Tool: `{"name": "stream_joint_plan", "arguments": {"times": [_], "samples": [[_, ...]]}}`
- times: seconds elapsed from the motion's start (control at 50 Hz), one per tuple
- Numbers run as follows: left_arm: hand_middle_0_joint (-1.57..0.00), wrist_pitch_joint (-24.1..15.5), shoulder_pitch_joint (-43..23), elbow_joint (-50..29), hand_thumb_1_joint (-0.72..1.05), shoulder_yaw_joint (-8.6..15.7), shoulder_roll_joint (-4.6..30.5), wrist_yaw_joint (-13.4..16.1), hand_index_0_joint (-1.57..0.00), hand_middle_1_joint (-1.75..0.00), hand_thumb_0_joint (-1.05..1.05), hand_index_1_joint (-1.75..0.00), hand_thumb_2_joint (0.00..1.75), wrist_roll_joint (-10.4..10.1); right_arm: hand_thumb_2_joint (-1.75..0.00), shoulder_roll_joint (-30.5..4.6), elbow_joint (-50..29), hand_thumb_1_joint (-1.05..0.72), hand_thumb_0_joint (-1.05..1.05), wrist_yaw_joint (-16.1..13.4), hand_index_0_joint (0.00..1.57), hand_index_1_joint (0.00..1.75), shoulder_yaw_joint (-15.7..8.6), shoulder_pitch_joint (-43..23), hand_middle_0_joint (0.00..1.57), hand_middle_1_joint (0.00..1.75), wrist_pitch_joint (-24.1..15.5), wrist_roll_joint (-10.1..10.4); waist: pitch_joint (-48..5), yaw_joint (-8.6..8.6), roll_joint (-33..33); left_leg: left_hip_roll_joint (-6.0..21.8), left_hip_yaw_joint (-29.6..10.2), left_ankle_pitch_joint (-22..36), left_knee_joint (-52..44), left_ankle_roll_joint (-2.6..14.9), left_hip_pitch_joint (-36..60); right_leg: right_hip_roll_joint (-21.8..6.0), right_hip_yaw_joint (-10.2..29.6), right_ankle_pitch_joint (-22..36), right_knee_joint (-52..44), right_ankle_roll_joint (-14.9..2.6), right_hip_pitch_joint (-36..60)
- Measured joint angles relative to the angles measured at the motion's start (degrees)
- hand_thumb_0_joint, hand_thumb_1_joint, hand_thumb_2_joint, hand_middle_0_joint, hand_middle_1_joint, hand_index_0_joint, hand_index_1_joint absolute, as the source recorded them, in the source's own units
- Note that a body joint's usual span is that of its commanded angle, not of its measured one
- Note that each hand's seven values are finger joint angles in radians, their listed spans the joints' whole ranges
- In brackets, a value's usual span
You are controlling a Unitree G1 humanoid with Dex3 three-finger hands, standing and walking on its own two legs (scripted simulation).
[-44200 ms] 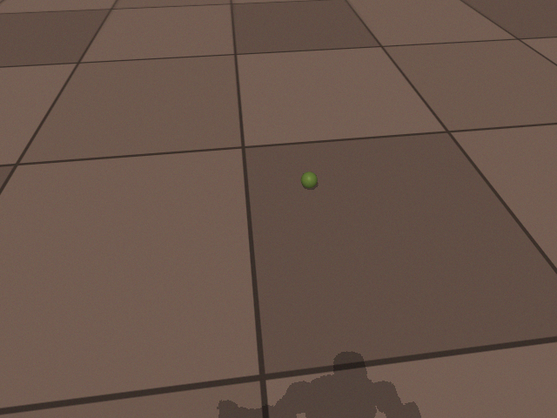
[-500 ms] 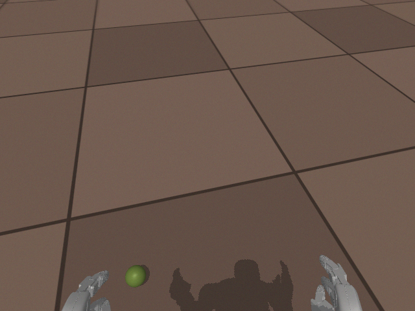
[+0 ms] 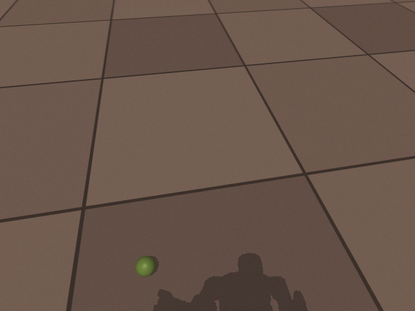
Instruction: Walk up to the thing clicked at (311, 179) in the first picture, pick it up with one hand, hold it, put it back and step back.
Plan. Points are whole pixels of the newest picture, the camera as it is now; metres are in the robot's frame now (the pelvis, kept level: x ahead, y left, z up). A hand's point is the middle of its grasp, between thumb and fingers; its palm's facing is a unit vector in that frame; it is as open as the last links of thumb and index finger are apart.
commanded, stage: stand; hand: left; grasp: from above
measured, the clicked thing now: (145, 266) +0.43 +0.29 -0.71
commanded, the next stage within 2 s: none
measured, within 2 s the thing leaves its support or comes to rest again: neither
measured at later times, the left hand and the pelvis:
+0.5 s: hand out of the picture +0.03 +0.24 -0.13, palm faces +0.04 -0.94 -0.35, open 7.4 cm; pelvis -0.01 +0.00 +0.03, yaw +1 degrees
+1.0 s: hand out of the picture +0.04 +0.23 -0.13, palm faces +0.02 -0.94 -0.34, open 7.4 cm; pelvis -0.01 -0.01 +0.03, yaw +1 degrees
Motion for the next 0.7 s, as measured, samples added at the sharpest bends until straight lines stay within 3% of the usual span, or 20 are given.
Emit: {"name": "stream_joint_plan", "arguments": {"times": [0.3,0.7], "samples": [[-0.2,-1.27,-2.01,13.69,0.9,-0.98,-0.81,-0.1,-0.2,-0.3,0.0,-0.3,0.9,-0.81,-0.9,1.08,7.18,-0.91,0.0,-0.49,0.21,0.3,1.13,-2.55,0.2,0.3,0.91,1.24,0.96,0.16,0.67,-0.31,-0.26,6.58,-12.79,0.04,9.28,-0.33,-0.62,6.7,-13.23,0.27,9.64],[-0.2,-2.27,-4.84,19.03,0.9,-1.06,0.7,-0.68,-0.2,-0.3,0.0,-0.3,0.9,-0.96,-0.9,-1.02,11.66,-0.91,0.0,0.11,0.2,0.3,1.19,-3.44,0.2,0.3,1.33,1.65,1.2,-0.57,1.08,0.61,-0.98,10.6,-19.02,-1.03,12.27,0.62,-1.41,10.33,-19.02,-0.63,12.57]]}}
